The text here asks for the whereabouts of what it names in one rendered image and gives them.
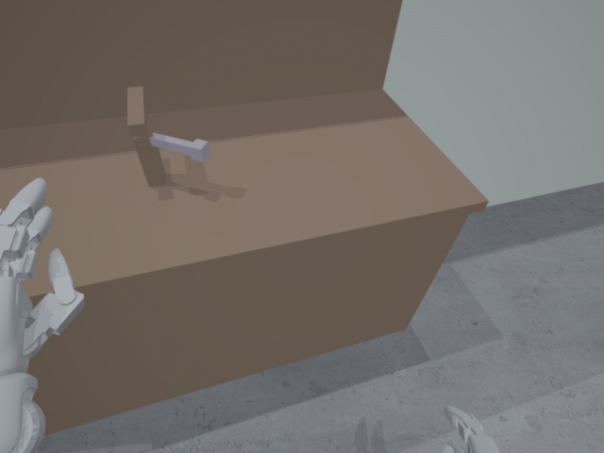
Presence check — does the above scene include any left robot forearm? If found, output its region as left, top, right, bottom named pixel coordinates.
left=0, top=373, right=45, bottom=453

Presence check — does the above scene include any counter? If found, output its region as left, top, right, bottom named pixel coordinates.
left=0, top=0, right=489, bottom=436

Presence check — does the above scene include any robot right hand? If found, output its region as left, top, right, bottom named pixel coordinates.
left=443, top=406, right=500, bottom=453

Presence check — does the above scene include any robot left hand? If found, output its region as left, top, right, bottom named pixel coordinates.
left=0, top=177, right=85, bottom=376

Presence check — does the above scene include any tap lever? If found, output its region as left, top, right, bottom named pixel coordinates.
left=149, top=132, right=210, bottom=162

